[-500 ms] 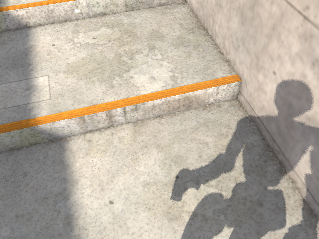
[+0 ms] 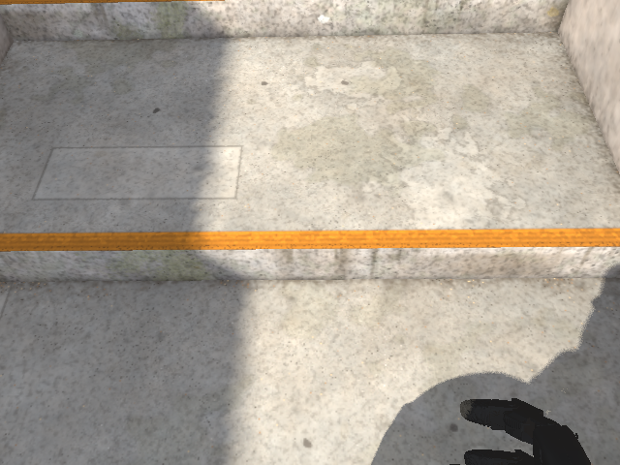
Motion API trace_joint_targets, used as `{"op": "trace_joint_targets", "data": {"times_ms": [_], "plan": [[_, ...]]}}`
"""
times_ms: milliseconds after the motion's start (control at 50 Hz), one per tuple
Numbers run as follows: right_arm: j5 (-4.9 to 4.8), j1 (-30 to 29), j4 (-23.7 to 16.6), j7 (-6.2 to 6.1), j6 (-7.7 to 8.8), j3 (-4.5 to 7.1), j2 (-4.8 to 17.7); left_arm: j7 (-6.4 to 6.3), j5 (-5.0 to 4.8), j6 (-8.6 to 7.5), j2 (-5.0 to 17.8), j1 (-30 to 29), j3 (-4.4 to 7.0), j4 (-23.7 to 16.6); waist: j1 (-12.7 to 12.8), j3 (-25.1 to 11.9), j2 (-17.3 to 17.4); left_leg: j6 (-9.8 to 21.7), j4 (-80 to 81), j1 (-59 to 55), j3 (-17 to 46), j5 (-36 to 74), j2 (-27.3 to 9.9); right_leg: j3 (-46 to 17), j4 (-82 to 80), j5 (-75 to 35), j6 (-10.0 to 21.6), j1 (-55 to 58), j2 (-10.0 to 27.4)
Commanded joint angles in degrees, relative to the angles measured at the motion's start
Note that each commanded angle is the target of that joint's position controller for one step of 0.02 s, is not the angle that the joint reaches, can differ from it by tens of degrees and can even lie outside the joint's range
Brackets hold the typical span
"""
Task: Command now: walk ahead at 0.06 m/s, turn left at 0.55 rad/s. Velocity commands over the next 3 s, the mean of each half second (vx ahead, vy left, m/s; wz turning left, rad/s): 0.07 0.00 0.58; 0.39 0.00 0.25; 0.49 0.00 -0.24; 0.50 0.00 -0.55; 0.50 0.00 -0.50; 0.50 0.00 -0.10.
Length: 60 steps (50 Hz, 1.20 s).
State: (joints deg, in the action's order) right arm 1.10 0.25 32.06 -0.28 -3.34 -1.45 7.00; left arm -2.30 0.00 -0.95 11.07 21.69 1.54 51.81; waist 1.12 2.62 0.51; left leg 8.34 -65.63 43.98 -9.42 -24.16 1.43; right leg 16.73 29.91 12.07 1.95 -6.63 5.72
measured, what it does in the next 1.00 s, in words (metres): climbs, turning left: right foot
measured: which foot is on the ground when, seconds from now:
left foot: down 0.00-0.72, up 0.74-1.00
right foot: down 0.00-0.00, up 0.02-0.70, down 0.72-1.00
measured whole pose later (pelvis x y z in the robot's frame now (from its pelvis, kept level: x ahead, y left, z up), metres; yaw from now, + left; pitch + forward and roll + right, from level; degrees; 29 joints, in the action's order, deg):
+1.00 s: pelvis +0.32 +0.00 +0.11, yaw +23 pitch +3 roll +0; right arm 2.8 12.5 41.2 2.8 2.0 3.9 15.2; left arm -0.1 0.2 -5.8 10.4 27.2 1.5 48.0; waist 2.4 -3.0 3.6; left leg 0.1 -55.7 37.9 0.2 -9.1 -1.0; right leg -0.6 13.4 15.6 3.7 -0.9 -3.1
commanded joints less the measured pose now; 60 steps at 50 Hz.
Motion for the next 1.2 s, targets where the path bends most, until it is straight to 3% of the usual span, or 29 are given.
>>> {"op": "trace_joint_targets", "data": {"times_ms": [20,40,60,80,100,140,180,200,280,340,400,440,580,660,700,720,740,760,780,800,820,880,940,1020,1100,1140,1160,1180,1200], "plan": [[-0.52,9.5,-3.3,-0.57,-0.44,7.97,18.9,3.04,1.81,-0.07,10.0,-6.6,3.29,-14.1,-7.2,-21.7,12.8,15.3,44.9,-32.2,61.5,7.2,-15.9,-11.9,60.0,8.9,-2.9,-27.4,-10.5],[-0.46,5.8,-4.4,-0.73,-0.35,7.87,17.8,2.73,3.62,0.51,4.1,-3.7,2.16,-16.1,-2.5,-19.7,7.7,15.9,46.5,-28.9,59.2,10.7,-19.9,-21.8,71.2,9.2,-2.8,-31.7,-8.0],[0.03,4.6,-3.0,-1.03,0.12,6.41,13.2,1.90,3.02,1.31,3.0,-5.4,1.60,-17.1,-0.8,-11.9,2.1,13.2,43.9,-19.6,52.4,4.0,-18.0,-21.2,71.9,5.9,-2.9,-33.2,-6.8],[0.35,3.6,-0.8,-1.56,0.58,5.30,9.3,0.30,2.45,1.98,2.5,-6.4,1.50,-17.8,2.0,-1.0,-0.1,8.4,40.4,-10.1,42.2,1.2,-13.7,-19.6,69.3,4.2,-2.6,-35.9,-5.1],[0.46,2.7,0.1,-1.91,1.34,4.58,7.6,-1.00,2.72,2.46,1.8,-5.4,1.03,-18.6,4.2,1.8,1.6,5.3,38.2,-6.5,35.2,4.9,-9.4,-19.5,67.1,2.9,-2.3,-36.5,-4.5],[0.67,3.6,1.2,-1.35,2.43,4.52,7.6,-1.90,3.38,3.55,1.4,-3.3,0.55,-19.2,5.3,-0.4,4.0,2.5,36.3,-8.2,26.3,17.0,-5.1,-20.0,64.2,1.5,-2.2,-36.0,-4.1],[0.62,7.7,2.5,-1.17,3.50,5.39,10.7,-1.97,2.73,3.52,2.2,-5.1,0.46,-20.0,3.6,-4.7,2.3,2.1,36.5,-15.9,26.5,24.8,-4.9,-20.6,61.7,1.3,-3.1,-38.1,-4.1],[0.39,7.8,1.3,-1.61,3.13,5.73,11.6,-1.83,2.47,3.85,3.0,-6.4,0.54,-20.3,2.5,-6.2,2.3,1.0,37.5,-20.8,26.6,28.1,-5.0,-20.3,55.2,3.0,-4.7,-38.5,-3.2],[0.04,12.7,-0.6,-3.13,2.05,6.33,13.1,-1.18,1.57,5.13,4.7,-13.2,0.86,-21.7,-2.4,-11.1,2.7,-2.2,41.6,-34.4,32.5,30.1,-7.1,-19.9,45.8,2.5,-7.6,-41.9,-2.5],[0.17,14.7,-1.6,-3.30,2.24,6.66,13.7,-0.99,1.41,5.17,4.7,-16.5,0.88,-21.7,-3.9,-10.3,3.8,-1.7,43.7,-37.5,35.0,25.8,-7.9,-21.2,42.3,0.2,-7.2,-43.6,-2.5],[0.41,16.5,-2.0,-2.69,2.41,6.73,13.5,-0.08,1.94,4.75,5.5,-17.3,1.23,-20.8,-4.7,-9.7,5.2,1.3,49.3,-38.1,38.6,1.8,-6.6,-21.4,37.2,-0.1,-6.8,-43.3,-3.3],[0.45,18.3,-1.4,-2.01,2.96,7.30,14.5,0.82,2.52,3.92,6.9,-17.7,1.65,-20.4,-5.2,-7.6,5.6,3.9,52.3,-39.1,41.7,-5.5,-7.2,-21.9,32.5,0.2,-6.4,-43.7,-3.8],[0.40,22.6,2.6,-0.02,5.49,7.61,14.2,2.03,2.14,0.54,6.7,-19.5,1.25,-18.6,-5.8,-4.6,7.3,6.4,52.8,-36.9,39.1,-0.5,-7.2,-20.0,16.5,2.0,-3.6,-32.2,-4.6],[0.34,20.8,4.1,0.93,6.20,7.61,14.8,2.30,1.42,-0.75,6.4,-16.5,0.95,-18.1,-3.4,-2.7,6.6,5.6,51.0,-27.6,39.1,-3.2,-6.7,-18.5,4.3,7.2,-1.0,-16.0,-5.7],[0.19,20.4,5.2,0.68,6.08,7.47,14.2,1.49,0.98,-1.66,5.9,-9.7,1.12,-15.8,0.3,-2.9,3.0,2.5,46.0,-21.1,36.9,-2.6,-3.3,-16.3,-7.4,1.3,0.7,-0.7,-7.1],[-0.18,20.8,5.4,0.61,6.58,6.67,11.4,0.81,1.72,-2.49,7.9,-6.5,1.65,-15.3,1.6,-5.4,-1.2,0.1,38.9,-16.0,33.4,-3.6,-0.6,-20.6,-7.7,4.7,1.1,8.4,-3.1],[0.01,21.4,4.5,0.73,7.11,5.14,6.4,0.41,2.94,-3.29,12.3,-1.2,2.52,-15.6,3.4,-9.2,-12.0,-2.8,21.6,-12.8,24.6,-6.5,4.6,-36.2,-13.7,20.4,2.4,14.4,10.3],[-0.24,20.0,2.9,0.73,7.27,6.12,11.0,0.60,2.94,-2.97,18.6,1.3,4.57,-14.0,3.3,-5.4,-20.0,-3.9,13.2,0.5,16.2,-7.2,8.9,-57.2,-22.0,33.6,8.6,13.4,16.5],[1.22,18.3,4.1,0.72,6.93,6.80,14.3,1.13,1.87,-3.02,14.6,-0.5,4.37,-13.5,1.7,0.0,-10.6,-4.6,7.3,2.3,16.9,-2.0,3.8,-55.8,-22.2,34.7,9.4,8.8,15.6],[1.55,16.5,5.0,1.56,7.03,6.73,14.0,1.55,1.14,-3.47,11.0,-2.4,3.34,-13.7,0.8,1.8,-5.7,-5.3,6.6,1.4,16.5,3.6,1.8,-49.0,-21.2,27.9,8.4,6.0,12.1],[0.97,17.1,5.9,2.11,7.02,6.54,13.1,1.88,1.25,-3.90,9.4,-3.2,2.80,-13.4,-0.3,1.2,-4.6,-6.1,6.5,-0.4,15.8,6.8,0.5,-43.0,-21.4,19.8,7.2,5.2,9.2],[1.84,15.3,6.4,3.06,6.24,6.02,11.5,2.11,0.87,-5.21,7.2,-0.4,2.02,-10.6,-0.4,-0.4,-6.8,-7.2,4.1,-0.7,12.1,11.8,-1.0,-32.9,-21.1,1.1,6.8,5.1,5.0],[1.99,9.9,4.7,3.23,6.26,5.70,10.3,2.26,0.01,-5.96,6.3,3.7,1.54,-7.8,0.3,-0.2,-5.8,-8.1,6.1,3.1,9.4,14.8,-2.2,-29.1,-20.6,-15.1,8.3,7.3,4.8],[1.12,2.5,2.7,3.25,6.38,4.51,7.9,1.82,0.10,-6.02,6.6,6.2,1.27,-5.4,1.4,0.8,-6.5,-8.8,18.4,-0.3,6.1,18.6,-2.1,-24.2,-20.4,-28.7,7.8,6.9,2.9],[0.50,-2.2,1.4,3.21,6.34,4.21,8.2,1.46,0.08,-6.08,8.3,7.4,1.43,-3.0,1.7,2.8,-6.4,-5.3,30.3,-10.4,3.8,20.4,-0.4,-23.1,-20.9,-37.5,6.7,6.0,4.0],[0.46,1.8,2.5,2.09,6.80,4.73,9.4,1.31,0.05,-6.05,9.9,6.6,1.62,-2.2,-1.2,0.6,-7.0,-3.0,33.1,-18.2,3.6,18.5,2.3,-22.9,-14.1,-54.9,5.8,7.8,4.3],[0.69,7.8,4.5,1.37,7.14,5.31,10.9,1.18,0.24,-5.92,10.8,6.1,1.87,-1.9,-3.8,-3.1,-7.1,-1.9,35.1,-24.2,4.0,18.1,3.5,-23.0,-7.0,-60.8,5.1,9.3,4.2],[1.13,16.5,7.1,0.46,7.88,5.94,12.3,1.08,-0.12,-5.68,11.0,5.0,1.82,-2.0,-8.1,-8.2,-6.1,-0.5,39.3,-36.1,5.4,23.0,2.4,-22.2,3.5,-57.9,4.1,5.9,2.8],[2.39,24.4,8.6,-0.72,8.34,6.78,15.7,1.15,-0.51,-5.68,9.6,4.7,1.37,-3.5,-10.9,-15.2,-3.4,0.9,38.0,-50.9,13.1,19.8,-6.5,-22.1,16.3,-40.0,3.9,-3.9,0.7]]}}
Next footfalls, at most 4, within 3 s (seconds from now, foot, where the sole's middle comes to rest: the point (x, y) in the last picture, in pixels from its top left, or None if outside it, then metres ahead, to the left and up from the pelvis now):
0.72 right None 0.29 -0.11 -0.67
1.20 left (246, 401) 0.55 0.19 -0.67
1.80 right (306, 200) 0.98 0.07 -0.55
2.38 left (290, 92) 1.37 0.13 -0.55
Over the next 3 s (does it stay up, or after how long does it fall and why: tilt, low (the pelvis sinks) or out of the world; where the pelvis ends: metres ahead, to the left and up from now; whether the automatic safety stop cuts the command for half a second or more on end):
stays up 1.46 -0.01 0.22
